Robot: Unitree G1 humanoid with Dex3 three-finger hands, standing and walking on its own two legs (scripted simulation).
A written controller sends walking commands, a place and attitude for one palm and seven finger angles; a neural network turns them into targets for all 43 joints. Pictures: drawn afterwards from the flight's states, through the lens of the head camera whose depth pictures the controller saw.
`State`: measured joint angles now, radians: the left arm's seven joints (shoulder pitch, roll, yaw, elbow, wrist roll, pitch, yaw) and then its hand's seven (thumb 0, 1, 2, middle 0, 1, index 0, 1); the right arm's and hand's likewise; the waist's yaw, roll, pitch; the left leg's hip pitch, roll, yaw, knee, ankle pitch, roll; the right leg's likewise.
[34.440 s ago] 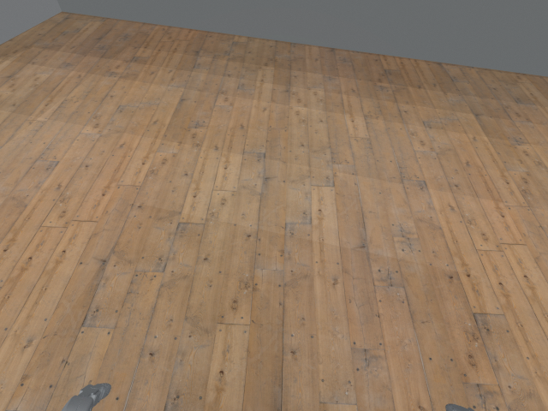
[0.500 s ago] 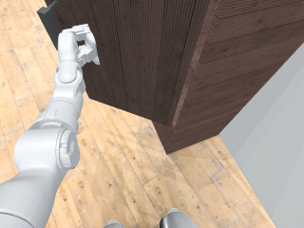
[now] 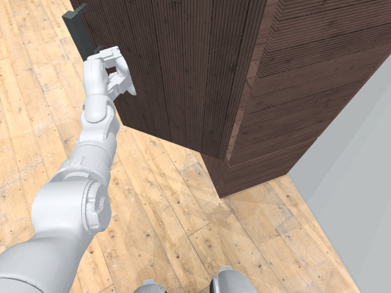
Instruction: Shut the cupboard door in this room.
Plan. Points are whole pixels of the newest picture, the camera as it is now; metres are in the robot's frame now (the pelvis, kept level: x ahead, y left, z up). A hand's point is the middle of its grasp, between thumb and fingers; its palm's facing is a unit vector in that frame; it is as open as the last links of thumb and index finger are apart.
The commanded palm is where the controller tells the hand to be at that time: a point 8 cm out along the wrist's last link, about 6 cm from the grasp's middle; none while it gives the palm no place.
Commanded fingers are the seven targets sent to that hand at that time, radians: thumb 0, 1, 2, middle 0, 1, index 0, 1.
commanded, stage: draw the hand back to the body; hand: left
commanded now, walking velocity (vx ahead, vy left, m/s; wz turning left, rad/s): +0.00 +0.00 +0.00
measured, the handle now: (87, 35) +0.69 +0.18 +0.10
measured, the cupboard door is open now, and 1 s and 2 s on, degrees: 48 48 48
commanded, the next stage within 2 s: step back with the hand held close in 1.48 s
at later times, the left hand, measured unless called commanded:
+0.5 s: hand (59, 145) +0.35 +0.17 +0.15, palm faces +0.07 -0.99 -0.14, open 3.1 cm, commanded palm +0.31 +0.22 +0.16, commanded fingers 0.00 0.90 0.90 -1.00 -1.17 -1.00 -1.17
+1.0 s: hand out of the picture +0.23 +0.27 +0.18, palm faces +0.43 -0.82 -0.37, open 5.3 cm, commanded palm +0.18 +0.30 +0.21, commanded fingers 0.00 0.90 0.90 -0.31 -0.42 -0.31 -0.42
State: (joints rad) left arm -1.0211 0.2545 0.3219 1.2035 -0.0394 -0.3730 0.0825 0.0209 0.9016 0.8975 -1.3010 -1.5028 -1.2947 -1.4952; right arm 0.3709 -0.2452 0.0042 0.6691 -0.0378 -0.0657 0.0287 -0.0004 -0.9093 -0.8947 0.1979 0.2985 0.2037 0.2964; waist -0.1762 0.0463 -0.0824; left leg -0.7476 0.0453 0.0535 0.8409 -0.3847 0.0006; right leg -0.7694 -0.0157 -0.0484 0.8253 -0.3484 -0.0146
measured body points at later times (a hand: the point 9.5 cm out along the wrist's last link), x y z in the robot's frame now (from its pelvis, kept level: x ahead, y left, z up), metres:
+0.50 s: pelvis +0.01 +0.01 +0.03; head +0.00 -0.01 +0.48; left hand +0.34 +0.22 +0.16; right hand +0.18 -0.23 -0.05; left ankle +0.00 +0.12 -0.70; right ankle +0.02 -0.11 -0.70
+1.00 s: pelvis +0.03 +0.01 +0.05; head +0.01 -0.02 +0.50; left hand +0.21 +0.31 +0.21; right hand +0.21 -0.20 -0.05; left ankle +0.01 +0.12 -0.70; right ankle +0.02 -0.11 -0.70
